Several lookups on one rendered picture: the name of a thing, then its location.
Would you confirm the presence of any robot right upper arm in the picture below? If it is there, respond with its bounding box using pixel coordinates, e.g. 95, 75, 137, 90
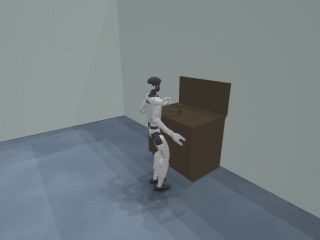
152, 97, 163, 124

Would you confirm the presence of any robot left upper arm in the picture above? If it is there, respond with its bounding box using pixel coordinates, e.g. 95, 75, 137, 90
140, 94, 149, 114

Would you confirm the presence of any left robot shin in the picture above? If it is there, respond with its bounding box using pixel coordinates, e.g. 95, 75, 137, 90
153, 157, 163, 180

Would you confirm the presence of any left robot thigh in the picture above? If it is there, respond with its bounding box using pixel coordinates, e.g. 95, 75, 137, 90
148, 131, 163, 160

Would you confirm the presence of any counter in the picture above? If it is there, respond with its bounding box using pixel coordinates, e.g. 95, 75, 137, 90
148, 76, 231, 182

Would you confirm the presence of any right robot hand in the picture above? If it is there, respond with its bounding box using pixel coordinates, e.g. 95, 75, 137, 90
172, 133, 186, 146

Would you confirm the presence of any left robot hand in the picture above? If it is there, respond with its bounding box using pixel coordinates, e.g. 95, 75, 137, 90
162, 97, 171, 106

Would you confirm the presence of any right robot forearm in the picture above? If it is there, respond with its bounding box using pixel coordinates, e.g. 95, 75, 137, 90
155, 118, 174, 137

